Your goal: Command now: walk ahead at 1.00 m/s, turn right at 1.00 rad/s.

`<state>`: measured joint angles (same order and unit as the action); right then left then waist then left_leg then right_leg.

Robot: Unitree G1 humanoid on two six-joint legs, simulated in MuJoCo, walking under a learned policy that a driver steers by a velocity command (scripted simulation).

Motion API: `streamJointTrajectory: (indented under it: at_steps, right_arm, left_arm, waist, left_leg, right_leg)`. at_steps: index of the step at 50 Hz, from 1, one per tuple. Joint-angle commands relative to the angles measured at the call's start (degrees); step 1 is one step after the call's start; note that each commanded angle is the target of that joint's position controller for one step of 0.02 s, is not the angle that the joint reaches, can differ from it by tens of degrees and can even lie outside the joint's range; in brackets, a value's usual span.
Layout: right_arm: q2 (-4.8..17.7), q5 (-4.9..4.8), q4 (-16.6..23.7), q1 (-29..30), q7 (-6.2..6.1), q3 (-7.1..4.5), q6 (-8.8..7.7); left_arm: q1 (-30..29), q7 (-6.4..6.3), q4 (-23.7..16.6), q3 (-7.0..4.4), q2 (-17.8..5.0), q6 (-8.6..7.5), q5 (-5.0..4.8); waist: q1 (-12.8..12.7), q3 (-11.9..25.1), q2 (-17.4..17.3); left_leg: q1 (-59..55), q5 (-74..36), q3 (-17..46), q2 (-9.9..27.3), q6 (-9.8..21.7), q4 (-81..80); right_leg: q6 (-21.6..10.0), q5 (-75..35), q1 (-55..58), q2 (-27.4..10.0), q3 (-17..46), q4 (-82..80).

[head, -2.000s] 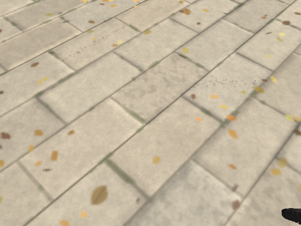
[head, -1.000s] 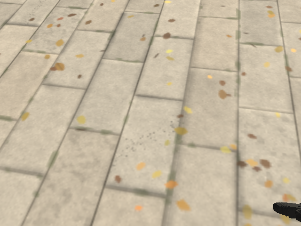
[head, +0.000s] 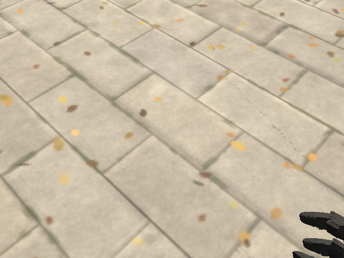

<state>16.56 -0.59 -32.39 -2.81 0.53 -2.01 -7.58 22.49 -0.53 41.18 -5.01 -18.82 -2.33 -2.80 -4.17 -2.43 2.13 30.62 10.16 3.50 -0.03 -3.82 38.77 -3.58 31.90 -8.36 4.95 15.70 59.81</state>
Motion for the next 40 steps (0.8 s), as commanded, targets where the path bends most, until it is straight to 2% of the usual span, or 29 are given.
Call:
streamJointTrajectory:
  at_steps: [1,2,3,4,5,7,8,11,13,15,16,18,19,20,21,22,23,24,25,26,27,28,30,32,33,35,36,38,40]
  right_arm:
    - [9.29,0.71,-0.45,-18.65,-0.35,-4.06,1.18]
    - [8.49,1.19,-1.6,-17.75,-0.6,-3.75,1.83]
    - [7.92,1.72,-2.9,-16.68,-0.72,-3.58,2.0]
    - [6.29,2.01,-3.96,-15.29,-0.98,-3.09,1.72]
    - [4.59,1.48,-5.02,-14.3,-0.95,-2.66,1.47]
    - [3.59,0.19,-6.89,-13.96,-0.8,-2.47,1.24]
    - [4.1,0.15,-7.54,-13.97,-0.81,-2.63,1.16]
    - [6.36,1.42,-8.13,-12.19,-1.27,-2.99,1.09]
    - [7.82,1.53,-9.05,-13.53,-1.48,-3.2,1.14]
    - [9.64,1.39,-10.42,-16.38,-1.49,-3.42,1.38]
    - [10.91,1.34,-10.63,-16.09,-1.49,-3.55,1.65]
    - [14.47,1.29,-11.02,-17.72,-1.79,-4.24,2.6]
    - [16.3,1.03,-10.73,-17.07,-2.0,-4.71,3.39]
    - [17.45,0.79,-9.76,-15.04,-2.01,-5.12,4.01]
    - [17.1,0.32,-7.95,-11.52,-2.01,-5.18,3.93]
    - [11.0,0.2,-7.82,-10.46,-1.83,-3.54,2.91]
    - [1.12,0.74,-3.23,-17.24,-1.19,-0.37,0.25]
    - [6.6,-0.91,-0.16,-12.26,-0.72,-0.5,-2.65]
    - [8.8,-2.4,1.22,-5.68,-0.78,-1.02,-3.66]
    - [7.71,-1.97,0.84,-4.81,-1.03,-0.82,-3.76]
    - [6.89,-0.75,-0.51,-6.48,-1.19,-0.81,-3.02]
    - [7.11,0.05,-1.46,-8.84,-0.98,-1.2,-1.93]
    - [7.34,0.89,-1.51,-8.19,-0.84,-1.5,-0.27]
    - [5.03,2.06,1.26,-0.36,-0.87,-0.67,0.12]
    - [3.22,2.24,2.48,3.27,-0.63,-0.16,0.03]
    - [1.15,1.58,4.25,7.85,-0.03,0.17,-0.18]
    - [1.95,0.64,4.86,9.03,0.12,-0.34,-0.34]
    - [4.73,-1.12,5.46,9.67,0.1,-1.63,-0.5]
    - [6.84,-1.86,5.71,9.29,0.09,-2.62,-0.83]
  left_arm:
    - [-3.46,0.21,-8.07,1.52,-3.41,-0.84,-1.34]
    - [-7.91,0.23,-8.54,1.21,-4.03,-0.51,0.32]
    - [-10.52,0.59,-9.85,1.06,-3.51,-0.54,1.3]
    - [-10.38,1.13,-10.08,0.88,-2.86,0.0,0.79]
    - [-9.97,1.35,-10.27,0.89,-1.95,0.72,-0.03]
    - [-11.52,1.57,-11.29,1.39,0.04,1.9,-0.22]
    - [-12.43,1.72,-11.74,1.65,0.58,2.13,0.21]
    - [-14.66,2.4,-12.31,1.75,-0.12,1.86,0.55]
    - [-18.58,3.14,-12.81,1.73,-0.84,1.49,0.71]
    - [-23.24,4.22,-13.67,2.15,-0.05,0.8,0.68]
    - [-24.26,4.73,-13.89,2.13,-0.15,0.45,0.58]
    - [-23.12,5.02,-13.76,0.79,-2.99,0.14,0.13]
    - [-18.42,4.88,-12.96,-0.21,-4.79,0.45,-0.38]
    - [-8.94,4.66,-10.79,-1.81,-7.66,1.09,-0.75]
    - [5.89,4.11,-6.45,-4.22,-11.96,1.76,-0.42]
    - [12.17,2.88,-2.88,-4.82,-13.02,2.39,-0.92]
    - [4.91,2.95,-5.73,-3.87,-16.07,1.25,0.84]
    - [4.7,3.13,-7.78,-3.18,-12.07,-0.28,1.72]
    - [4.53,3.15,-7.08,-2.69,-9.79,-1.67,2.23]
    - [1.52,3.47,-6.61,-2.21,-8.58,-2.77,2.33]
    - [-2.5,3.4,-6.9,-1.77,-7.44,-3.33,2.45]
    - [-5.39,2.91,-7.37,-1.35,-6.39,-3.46,2.72]
    - [-6.71,1.85,-6.66,-0.65,-4.57,-3.2,1.77]
    - [-5.21,0.44,-5.57,-0.45,-4.19,-2.95,1.26]
    - [-4.82,-0.12,-4.96,-0.54,-4.35,-2.64,1.21]
    - [-2.93,-0.47,-3.64,-1.12,-5.53,-2.02,1.02]
    - [-1.62,-0.44,-2.96,-1.39,-6.03,-1.97,0.79]
    - [-0.52,-0.69,-1.84,-1.46,-5.42,-2.01,0.0]
    - [0.03,-1.04,-0.9,-1.67,-4.69,-1.49,-0.24]
  waist:
    - [11.29,12.53,-19.15]
    - [11.07,7.87,-8.25]
    - [9.71,4.18,-6.4]
    - [7.89,2.27,-7.77]
    - [6.71,1.29,-9.62]
    - [5.52,-1.23,-8.81]
    - [5.16,-2.31,-7.54]
    - [4.03,-5.14,-5.5]
    - [5.31,-7.1,-3.1]
    - [7.05,-8.73,-1.48]
    - [6.57,-8.83,-1.74]
    - [4.13,-4.42,-6.18]
    - [0.55,-1.41,-9.18]
    - [-4.83,3.45,-11.2]
    - [-11.64,9.81,-9.62]
    - [-12.13,7.7,0.87]
    - [0.53,12.35,19.46]
    - [-2.93,20.54,12.23]
    - [-2.55,11.67,3.44]
    - [1.22,5.73,-5.63]
    - [4.52,2.89,-7.83]
    - [6.98,1.12,-6.57]
    - [7.94,-1.9,-4.4]
    - [5.26,-4.6,-4.09]
    - [3.77,-5.15,-3.15]
    - [0.75,-4.04,-1.24]
    - [-0.4,-3.07,-0.33]
    - [-0.63,-2.14,2.12]
    - [0.18,-1.91,3.7]
  left_leg:
    - [-48.43,40.26,42.0,22.4,11.11,-24.66]
    - [-41.17,26.95,31.42,19.8,9.98,-23.24]
    - [-34.62,18.15,24.63,18.03,10.25,-22.78]
    - [-29.99,13.06,18.91,16.52,10.0,-23.41]
    - [-28.32,10.98,15.03,15.81,9.82,-24.45]
    - [-26.55,6.25,8.81,16.13,9.9,-26.51]
    - [-26.3,3.26,6.0,16.49,10.24,-27.39]
    - [-24.24,-2.73,-3.92,15.12,9.9,-30.59]
    - [-25.89,-6.15,-9.68,13.66,8.84,-32.28]
    - [-29.3,-13.11,-13.86,13.12,7.74,-32.65]
    - [-29.75,-23.32,-16.34,12.67,6.84,-31.84]
    - [-34.3,-56.4,-18.22,13.09,6.17,-24.85]
    - [-36.24,-70.62,-18.52,14.17,6.34,-17.33]
    - [-34.52,-78.7,-18.2,15.15,7.04,-5.51]
    - [-25.16,-74.82,-16.48,14.13,7.1,11.51]
    - [-8.7,-19.12,-15.48,5.24,4.52,35.62]
    - [12.55,23.33,-5.83,-4.09,3.33,55.31]
    - [18.8,18.26,5.42,-2.8,5.58,54.69]
    - [20.41,13.97,5.29,-0.65,6.83,49.2]
    - [16.99,10.42,5.64,1.63,6.9,42.56]
    - [11.68,8.52,6.13,3.55,5.75,37.95]
    - [7.81,7.12,6.61,4.59,4.31,34.53]
    - [4.52,6.95,5.04,5.7,1.77,26.49]
    - [1.76,-0.59,1.42,4.33,-0.21,15.31]
    - [-1.15,-7.15,0.27,3.09,-0.74,8.94]
    - [-9.22,-16.66,-1.57,0.19,-1.15,-1.6]
    - [-12.13,-19.13,-0.9,-0.73,-1.43,-4.19]
    - [-12.25,-18.62,2.6,-0.36,-1.59,-8.49]
    - [-10.81,-14.0,3.79,0.27,-0.81,-11.07]
  right_leg:
    - [0.74,-9.64,-43.47,-5.42,-7.96,29.14]
    - [0.54,-11.58,-40.96,-7.92,-9.33,26.95]
    - [0.24,-13.31,-39.03,-9.87,-9.27,23.58]
    - [0.04,-13.99,-36.1,-11.93,-8.53,21.12]
    - [-0.15,-13.55,-35.62,-12.77,-8.76,19.92]
    - [-0.35,-13.84,-38.15,-14.13,-9.47,18.11]
    - [-0.09,-16.01,-39.77,-14.51,-9.66,17.3]
    - [1.0,-25.76,-40.16,-14.18,-11.35,10.32]
    - [0.36,-31.64,-39.32,-13.29,-14.61,2.65]
    - [-1.33,-34.67,-37.4,-12.0,-18.27,-5.88]
    - [-2.4,-35.02,-33.31,-10.26,-20.97,-10.53]
    - [-3.91,-32.03,-23.9,-4.44,-26.75,-12.77]
    - [-4.72,-27.76,-18.9,-2.21,-27.92,-12.19]
    - [-6.31,-23.83,-8.37,-0.6,-27.73,-11.62]
    - [-9.2,-24.73,11.18,-0.34,-24.01,-16.26]
    - [-11.78,-26.19,24.54,-3.86,-14.96,-21.97]
    - [-21.58,-16.74,34.37,-13.24,16.16,-28.58]
    - [-24.67,3.54,35.85,-19.12,34.76,-42.31]
    - [-21.03,5.74,27.47,-19.3,35.31,-47.47]
    - [-18.83,1.98,16.71,-18.04,31.18,-48.01]
    - [-17.57,-3.72,7.8,-15.27,25.19,-46.85]
    - [-17.14,-6.79,1.21,-12.13,20.19,-47.17]
    - [-16.49,-12.75,-6.79,-9.05,13.29,-48.19]
    - [-15.31,-19.73,-13.71,-5.66,7.06,-48.84]
    - [-13.96,-21.23,-16.67,-3.67,4.59,-47.88]
    - [-11.0,-18.3,-20.62,-2.15,3.07,-47.08]
    - [-10.29,-15.51,-20.32,-2.8,4.69,-46.55]
    - [-8.99,-12.89,-13.54,-4.2,8.36,-43.37]
    - [-7.99,-17.65,-5.15,-6.22,11.24,-38.48]
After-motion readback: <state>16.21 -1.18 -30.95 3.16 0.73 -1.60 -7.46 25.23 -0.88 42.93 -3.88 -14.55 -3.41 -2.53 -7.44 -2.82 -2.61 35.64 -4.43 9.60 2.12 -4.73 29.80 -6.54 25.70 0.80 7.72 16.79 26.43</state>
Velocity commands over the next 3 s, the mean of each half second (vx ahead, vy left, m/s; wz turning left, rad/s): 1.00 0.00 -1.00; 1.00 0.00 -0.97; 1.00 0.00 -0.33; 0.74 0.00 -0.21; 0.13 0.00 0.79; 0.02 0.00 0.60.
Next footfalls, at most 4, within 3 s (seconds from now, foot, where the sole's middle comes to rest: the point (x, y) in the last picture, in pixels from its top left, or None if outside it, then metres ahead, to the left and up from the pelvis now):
0.44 right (231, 248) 0.51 -0.15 -0.74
0.86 left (245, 149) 0.96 -0.23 -0.74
1.34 right None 0.91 -0.76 -0.74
1.80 left None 1.26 -1.13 -0.74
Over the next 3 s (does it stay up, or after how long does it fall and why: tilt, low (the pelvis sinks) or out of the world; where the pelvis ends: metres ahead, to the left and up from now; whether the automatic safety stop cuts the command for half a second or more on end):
stays up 1.17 -1.21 0.03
